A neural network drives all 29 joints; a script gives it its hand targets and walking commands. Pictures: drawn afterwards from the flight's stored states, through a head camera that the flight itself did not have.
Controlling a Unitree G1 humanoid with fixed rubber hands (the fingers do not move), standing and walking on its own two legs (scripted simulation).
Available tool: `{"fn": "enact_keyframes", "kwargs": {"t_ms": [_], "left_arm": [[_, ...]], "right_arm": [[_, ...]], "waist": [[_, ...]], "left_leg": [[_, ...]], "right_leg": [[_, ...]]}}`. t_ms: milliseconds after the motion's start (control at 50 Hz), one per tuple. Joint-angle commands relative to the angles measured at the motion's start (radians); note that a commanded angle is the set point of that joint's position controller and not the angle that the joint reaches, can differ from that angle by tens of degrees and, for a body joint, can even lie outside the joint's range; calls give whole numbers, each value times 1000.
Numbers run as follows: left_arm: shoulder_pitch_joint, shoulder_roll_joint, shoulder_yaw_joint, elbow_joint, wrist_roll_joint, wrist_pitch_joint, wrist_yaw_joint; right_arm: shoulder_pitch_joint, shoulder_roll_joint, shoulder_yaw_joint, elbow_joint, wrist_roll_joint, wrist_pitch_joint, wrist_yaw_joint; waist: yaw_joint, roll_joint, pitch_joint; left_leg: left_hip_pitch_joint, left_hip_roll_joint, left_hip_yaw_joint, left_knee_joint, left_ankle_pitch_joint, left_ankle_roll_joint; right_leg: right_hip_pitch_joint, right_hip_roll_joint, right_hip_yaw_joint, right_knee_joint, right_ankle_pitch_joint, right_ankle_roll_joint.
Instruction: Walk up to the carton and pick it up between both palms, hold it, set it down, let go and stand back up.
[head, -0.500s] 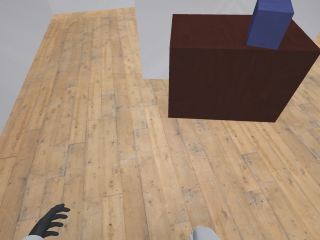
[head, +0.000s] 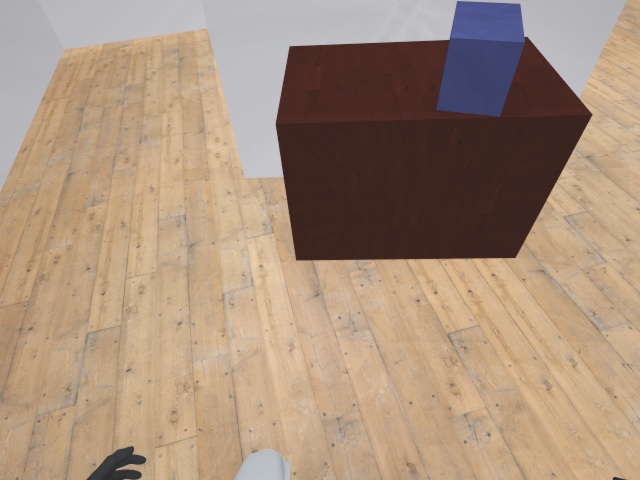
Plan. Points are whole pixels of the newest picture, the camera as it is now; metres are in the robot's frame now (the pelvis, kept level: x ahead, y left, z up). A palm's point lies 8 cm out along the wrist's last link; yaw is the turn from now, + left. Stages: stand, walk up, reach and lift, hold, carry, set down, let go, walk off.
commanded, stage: walk up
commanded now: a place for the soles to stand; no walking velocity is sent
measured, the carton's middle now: (477, 57) +1.19 -0.43 -0.03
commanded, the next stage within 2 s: none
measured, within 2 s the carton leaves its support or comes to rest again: neither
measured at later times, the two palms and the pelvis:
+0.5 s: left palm (133, 390) +0.26 +0.32 -0.09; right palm (625, 444) +0.18 -0.35 -0.07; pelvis +0.14 +0.01 -0.01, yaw -3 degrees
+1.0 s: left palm (214, 305) +0.39 +0.21 -0.07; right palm out of the picture +0.29 -0.45 -0.07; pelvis +0.26 -0.09 +0.00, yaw -5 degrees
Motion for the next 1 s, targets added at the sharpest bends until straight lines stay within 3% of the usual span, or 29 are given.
{"fn": "enact_keyframes", "kwargs": {"t_ms": [0,60,100,140,160,180,200,220,240,260,280,320,360,420,500,540,560,580,600,620,640,660,680,700,740,780,800,900,980], "left_arm": [[107,214,144,-12,-18,-12,20],[143,199,142,-9,-19,-9,23],[121,183,132,-18,-18,-3,25],[59,166,120,-44,-19,6,28],[26,158,114,-58,-25,8,29],[20,122,99,-73,-28,5,28],[31,88,85,-79,-28,-2,26],[45,61,80,-88,-19,-8,24],[53,144,96,-60,-3,3,29],[43,230,115,-42,4,14,22],[34,235,119,-30,6,16,16],[70,202,125,-3,1,14,5],[68,171,123,4,-5,18,-5],[24,153,111,-8,-14,28,-14],[-28,179,116,-10,-16,25,-26],[22,187,126,11,-17,20,-30],[72,191,133,29,-17,17,-28],[134,195,142,50,-13,11,-21],[209,208,151,85,-7,2,-9],[291,247,165,107,3,-7,10],[260,307,170,76,9,-12,25],[150,340,169,23,-3,-12,31],[100,350,165,9,-11,-8,31],[75,329,155,0,-17,-9,33],[68,274,145,-5,-11,-9,36],[90,239,139,-4,-13,-15,39],[96,231,138,-5,-14,-16,39],[99,217,135,-18,-17,-10,38],[83,205,133,-23,-14,-2,30]], "right_arm": [[-73,-174,-89,-64,4,-22,1],[-97,-144,-77,-86,-1,-38,-5],[-74,-124,-74,-82,-4,-50,-13],[35,-106,-76,-48,-3,-61,-28],[114,-108,-85,-24,-5,-66,-37],[195,-148,-107,-8,-12,-67,-44],[256,-199,-128,-1,-16,-69,-49],[282,-256,-146,-8,-21,-66,-54],[221,-297,-147,-36,-9,-65,-55],[141,-309,-147,-47,5,-65,-50],[103,-288,-148,-53,0,-65,-44],[56,-223,-125,-65,-2,-68,-40],[68,-211,-122,-63,-5,-74,-32],[53,-239,-133,-67,-10,-73,-23],[-4,-284,-147,-79,-14,-72,-17],[-80,-292,-145,-95,-16,-70,-13],[-123,-291,-143,-102,-16,-66,-12],[-121,-261,-132,-101,-21,-60,-13],[-76,-205,-114,-93,-24,-50,-16],[-18,-131,-88,-81,-22,-36,-16],[-11,-56,-55,-95,-12,-28,-13],[0,-111,-64,-94,5,-19,-21],[-3,-211,-88,-70,10,-12,-22],[7,-223,-91,-56,12,-14,-20],[54,-189,-93,-32,15,-14,-13],[60,-170,-90,-37,17,-19,-10],[55,-163,-90,-39,15,-17,-10],[11,-149,-88,-49,11,-10,-8],[-6,-148,-85,-64,9,-24,-9]], "waist": [[69,-44,88],[92,-58,20],[86,-70,-36],[35,-63,-96],[-10,-16,-144],[-52,44,-197],[-90,113,-234],[-90,185,-268],[-74,87,-156],[-79,53,-105],[-63,37,-27],[-23,36,16],[-31,61,18],[-37,127,28],[-26,162,57],[18,183,43],[52,171,26],[82,98,-5],[105,-31,-55],[138,-214,-89],[131,-345,-21],[84,-301,24],[73,-183,26],[49,-157,48],[33,-112,30],[36,-116,-9],[39,-113,-29],[53,-84,27],[54,-77,60]], "left_leg": [[-221,17,17,-201,40,-19],[-171,-5,29,-334,22,-13],[-59,-35,55,-421,21,-9],[140,-71,92,-569,112,-11],[325,-82,112,-674,242,-4],[536,-25,52,-651,307,25],[728,101,-106,-628,232,66],[837,327,-434,-657,27,134],[674,419,-600,-789,-276,182],[595,430,-601,-811,-404,240],[517,394,-523,-811,-371,233],[440,302,-308,-815,-212,177],[383,254,-163,-810,-49,158],[378,261,-81,-782,-53,181],[261,287,-41,-768,-227,182],[152,277,-23,-749,-318,158],[93,269,0,-710,-351,142],[57,232,47,-583,-338,122],[41,165,96,-382,-309,96],[-13,65,133,-113,-309,67],[-193,-51,101,89,-313,23],[-242,-65,29,124,-276,16],[-209,-41,-23,126,-249,38],[-200,-14,-32,114,-193,37],[-151,20,-23,48,-97,21],[-135,26,-5,-24,-57,7],[-126,25,5,-44,-38,1],[-152,26,35,-120,17,-6],[-119,17,54,-243,-6,-6]], "right_leg": [[166,-202,346,-319,-192,-28],[269,-203,307,-223,131,-56],[268,-188,259,-125,350,-60],[196,-157,191,-2,451,-57],[113,-127,132,108,460,-45],[-42,-104,118,216,376,-22],[-250,-61,97,327,164,4],[-447,5,100,457,-273,30],[-507,-11,129,579,-271,44],[-507,-62,158,646,-232,51],[-511,-85,155,657,-198,60],[-467,-108,154,617,-118,70],[-418,-111,132,574,-72,89],[-437,-137,93,458,-60,101],[-345,-191,32,296,-64,84],[-193,-189,8,248,-28,66],[-89,-185,-15,206,6,57],[9,-165,-14,149,15,54],[100,-117,0,99,-11,57],[163,-113,139,-26,-154,42],[123,-245,504,-212,-388,12],[56,-333,708,-376,-561,-4],[28,-354,740,-400,-677,-21],[12,-333,659,-355,-594,-12],[43,-273,478,-278,-337,14],[108,-239,380,-237,-82,17],[130,-236,354,-233,-30,5],[133,-231,279,-264,-57,-29],[115,-237,253,-246,-48,-88]]}}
